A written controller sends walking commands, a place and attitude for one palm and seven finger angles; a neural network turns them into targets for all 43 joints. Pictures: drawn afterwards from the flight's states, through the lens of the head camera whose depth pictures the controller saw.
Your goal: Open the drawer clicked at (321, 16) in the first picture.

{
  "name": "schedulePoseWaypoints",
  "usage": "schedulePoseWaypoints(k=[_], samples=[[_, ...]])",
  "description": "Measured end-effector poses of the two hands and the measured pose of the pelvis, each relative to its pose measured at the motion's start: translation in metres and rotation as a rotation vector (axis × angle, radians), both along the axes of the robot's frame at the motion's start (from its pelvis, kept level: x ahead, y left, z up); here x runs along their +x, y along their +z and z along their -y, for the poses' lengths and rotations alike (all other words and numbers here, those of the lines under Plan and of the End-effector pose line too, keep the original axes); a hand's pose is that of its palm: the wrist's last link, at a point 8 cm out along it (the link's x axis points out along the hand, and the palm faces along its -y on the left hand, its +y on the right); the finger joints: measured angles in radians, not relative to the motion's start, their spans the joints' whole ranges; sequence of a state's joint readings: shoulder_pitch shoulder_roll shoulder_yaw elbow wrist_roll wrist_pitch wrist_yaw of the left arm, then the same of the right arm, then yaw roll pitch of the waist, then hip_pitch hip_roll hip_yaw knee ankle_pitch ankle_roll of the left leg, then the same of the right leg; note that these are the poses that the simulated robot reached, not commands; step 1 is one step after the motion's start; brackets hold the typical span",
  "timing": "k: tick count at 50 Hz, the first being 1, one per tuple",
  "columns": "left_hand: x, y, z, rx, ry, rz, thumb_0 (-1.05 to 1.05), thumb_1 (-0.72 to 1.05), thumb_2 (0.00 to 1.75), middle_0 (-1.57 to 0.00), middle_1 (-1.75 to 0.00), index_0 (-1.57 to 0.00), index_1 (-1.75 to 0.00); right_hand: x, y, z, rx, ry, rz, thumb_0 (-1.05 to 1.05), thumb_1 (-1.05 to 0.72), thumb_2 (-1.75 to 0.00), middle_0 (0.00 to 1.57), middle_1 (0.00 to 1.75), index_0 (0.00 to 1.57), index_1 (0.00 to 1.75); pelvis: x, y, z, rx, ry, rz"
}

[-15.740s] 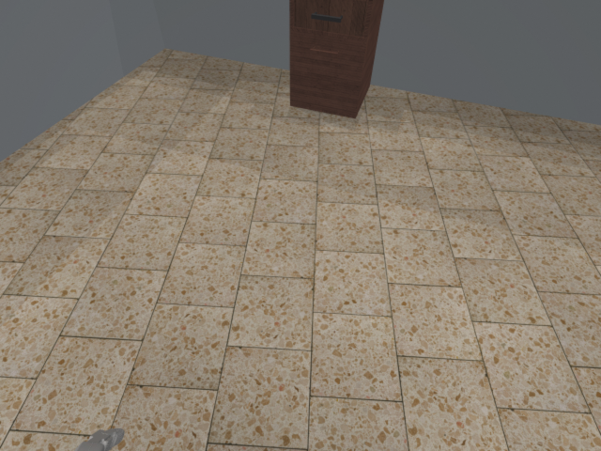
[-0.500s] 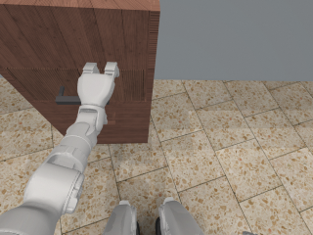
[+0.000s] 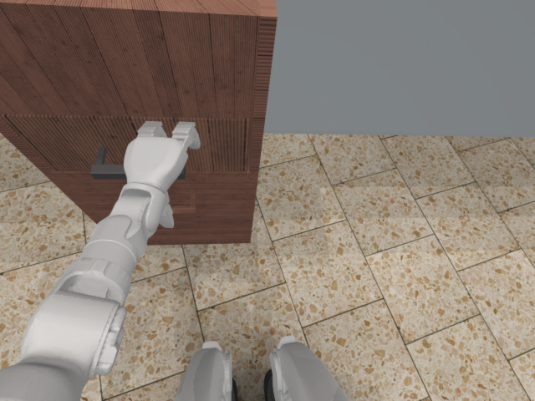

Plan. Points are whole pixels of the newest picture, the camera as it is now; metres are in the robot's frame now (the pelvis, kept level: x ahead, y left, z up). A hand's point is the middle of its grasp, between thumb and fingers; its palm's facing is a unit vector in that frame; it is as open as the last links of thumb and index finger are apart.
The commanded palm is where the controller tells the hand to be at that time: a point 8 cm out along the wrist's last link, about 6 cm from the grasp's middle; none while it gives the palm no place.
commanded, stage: move the hooked fingers above the handle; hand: left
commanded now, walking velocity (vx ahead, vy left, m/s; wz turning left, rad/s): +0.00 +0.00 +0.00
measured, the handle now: (141, 162) +0.53 +0.19 -0.08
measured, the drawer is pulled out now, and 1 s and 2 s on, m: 0.00 0.00 0.00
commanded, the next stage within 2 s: lower the fingers behind the handle in 0.42 s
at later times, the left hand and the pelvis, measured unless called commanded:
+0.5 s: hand (174, 169) +0.48 +0.12 -0.02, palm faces -0.06 -0.16 -0.99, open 13.8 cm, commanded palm +0.46 +0.16 +0.03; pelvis +0.00 +0.00 +0.01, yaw +0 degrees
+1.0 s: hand (153, 176) +0.48 +0.16 -0.05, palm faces -0.03 -0.05 -1.00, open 13.7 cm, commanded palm +0.46 +0.16 -0.01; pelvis -0.01 -0.01 -0.01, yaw +0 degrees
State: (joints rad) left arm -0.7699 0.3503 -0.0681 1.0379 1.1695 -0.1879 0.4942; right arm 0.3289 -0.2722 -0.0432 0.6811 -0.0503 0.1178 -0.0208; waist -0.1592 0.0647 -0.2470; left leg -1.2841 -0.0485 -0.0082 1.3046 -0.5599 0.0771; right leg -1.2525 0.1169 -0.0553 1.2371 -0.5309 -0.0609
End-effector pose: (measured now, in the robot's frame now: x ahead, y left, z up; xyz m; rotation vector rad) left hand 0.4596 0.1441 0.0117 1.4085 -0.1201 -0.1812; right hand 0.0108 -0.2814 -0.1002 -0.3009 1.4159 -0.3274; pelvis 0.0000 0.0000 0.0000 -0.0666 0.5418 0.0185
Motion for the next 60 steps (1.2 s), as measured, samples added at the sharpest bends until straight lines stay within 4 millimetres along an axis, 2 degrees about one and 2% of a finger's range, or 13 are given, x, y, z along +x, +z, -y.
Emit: schedulePoseWaypoints(k=[6,12,15,18,23,26,30,36,39,46,50,56,60], samples=[[-0.004,-0.008,-0.040,0.126,0.182,0.157,0.00,-0.48,0.30,-0.36,-1.21,-0.33,-1.22,0.011,-0.025,-0.013,0.068,0.005,-0.001,0.00,-0.91,-0.89,0.20,0.30,0.20,0.30,-0.010,-0.008,-0.002,0.015,-0.020,-0.008],[-0.007,0.014,-0.081,0.191,0.399,0.002,0.00,-0.48,0.30,-0.34,-1.20,-0.34,-1.22,0.026,-0.019,-0.036,0.150,0.016,0.029,0.00,-0.91,-0.89,0.20,0.30,0.20,0.30,-0.011,0.011,0.000,0.014,0.003,0.024],[-0.008,0.028,-0.069,0.176,0.343,-0.101,-0.01,-0.48,0.30,-0.33,-1.20,-0.33,-1.22,0.032,-0.003,-0.040,0.148,0.030,0.046,0.00,-0.90,-0.89,0.20,0.30,0.20,0.30,-0.006,0.023,0.000,0.009,0.024,0.054],[-0.004,0.035,-0.036,0.134,0.194,-0.155,-0.01,-0.49,0.30,-0.33,-1.20,-0.32,-1.21,0.037,0.012,-0.036,0.113,0.042,0.068,0.00,-0.90,-0.89,0.21,0.30,0.20,0.30,0.000,0.030,0.001,0.004,0.038,0.071],[0.003,0.028,0.013,0.010,0.007,-0.084,-0.01,-0.49,0.30,-0.33,-1.20,-0.32,-1.21,0.037,0.019,-0.017,0.030,0.028,0.101,0.00,-0.90,-0.89,0.21,0.31,0.20,0.30,0.004,0.019,-0.001,-0.005,0.021,0.049],[-0.001,0.016,0.007,0.002,0.023,0.033,0.00,-0.49,0.30,-0.35,-1.21,-0.32,-1.21,0.031,0.007,-0.008,0.010,0.030,0.084,0.00,-0.90,-0.89,0.20,0.30,0.20,0.30,0.001,0.007,-0.003,-0.003,-0.001,0.026],[-0.008,-0.005,-0.023,0.126,0.148,0.121,0.00,-0.49,0.30,-0.35,-1.21,-0.31,-1.21,0.023,-0.015,-0.008,0.039,0.019,0.048,0.00,-0.90,-0.89,0.20,0.30,0.20,0.30,-0.008,-0.005,-0.005,0.009,-0.020,0.010],[-0.019,-0.016,-0.065,0.183,0.350,0.000,0.00,-0.48,0.30,-0.34,-1.20,-0.32,-1.20,0.012,-0.028,-0.025,0.126,0.010,-0.005,0.00,-0.91,-0.89,0.20,0.30,0.20,0.30,-0.016,-0.002,0.000,0.016,-0.006,0.009],[-0.017,-0.006,-0.059,0.162,0.314,-0.069,-0.01,-0.48,0.30,-0.33,-1.20,-0.32,-1.21,0.010,-0.020,-0.030,0.129,0.014,-0.009,0.00,-0.91,-0.89,0.20,0.30,0.20,0.30,-0.013,0.005,0.003,0.012,0.013,0.020],[0.006,0.008,-0.015,0.106,0.125,-0.046,-0.01,-0.49,0.30,-0.34,-1.20,-0.32,-1.21,0.010,-0.006,-0.016,0.055,0.011,0.039,0.00,-0.90,-0.89,0.21,0.30,0.20,0.30,-0.006,0.002,0.006,-0.004,0.019,0.014],[0.001,-0.003,-0.019,0.112,0.141,0.015,0.00,-0.49,0.30,-0.34,-1.24,-0.33,-1.21,0.007,-0.016,-0.006,0.044,0.024,0.034,0.00,-0.90,-0.89,0.20,0.30,0.20,0.30,-0.009,-0.009,0.006,-0.001,0.000,0.001],[-0.012,-0.042,-0.038,0.169,0.220,-0.036,0.00,-0.49,0.30,-0.33,-1.22,-0.32,-1.21,0.001,-0.034,-0.004,0.064,0.019,0.025,0.00,-0.90,-0.89,0.20,0.30,0.20,0.30,-0.020,-0.022,0.007,0.011,-0.016,-0.021],[-0.011,-0.043,-0.039,0.134,0.202,-0.018,0.00,-0.49,0.30,-0.30,-1.20,-0.32,-1.21,-0.001,-0.041,-0.008,0.078,0.019,0.010,0.00,-0.90,-0.89,0.20,0.30,0.20,0.30,-0.022,-0.025,0.009,0.013,-0.010,-0.036]])
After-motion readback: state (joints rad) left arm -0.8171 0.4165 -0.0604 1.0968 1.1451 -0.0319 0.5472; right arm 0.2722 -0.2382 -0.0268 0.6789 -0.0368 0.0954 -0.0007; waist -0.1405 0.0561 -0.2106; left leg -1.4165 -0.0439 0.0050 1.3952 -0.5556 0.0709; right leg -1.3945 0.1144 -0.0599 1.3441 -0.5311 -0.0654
